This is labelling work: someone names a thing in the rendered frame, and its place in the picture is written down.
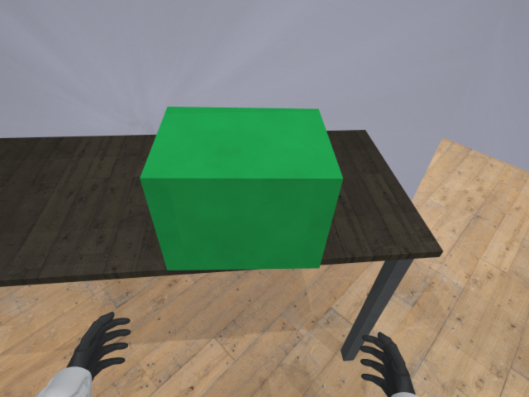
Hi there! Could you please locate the left robot hand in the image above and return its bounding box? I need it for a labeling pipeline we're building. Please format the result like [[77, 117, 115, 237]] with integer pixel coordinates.
[[66, 312, 131, 382]]

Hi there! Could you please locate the carton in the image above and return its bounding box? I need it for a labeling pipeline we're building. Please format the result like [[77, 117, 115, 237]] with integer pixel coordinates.
[[140, 107, 343, 270]]

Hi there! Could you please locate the table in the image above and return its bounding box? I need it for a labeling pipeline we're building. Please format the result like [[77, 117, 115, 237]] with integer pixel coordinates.
[[0, 130, 443, 361]]

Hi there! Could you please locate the left robot forearm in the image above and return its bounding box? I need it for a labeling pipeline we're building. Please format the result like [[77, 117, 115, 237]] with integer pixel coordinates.
[[36, 366, 92, 397]]

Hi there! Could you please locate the right robot hand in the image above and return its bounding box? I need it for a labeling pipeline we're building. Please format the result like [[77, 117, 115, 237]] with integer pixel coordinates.
[[360, 332, 415, 397]]

